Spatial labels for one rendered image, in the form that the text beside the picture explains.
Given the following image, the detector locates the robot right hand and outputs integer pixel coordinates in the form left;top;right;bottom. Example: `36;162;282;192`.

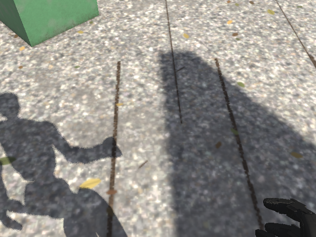
255;197;316;237

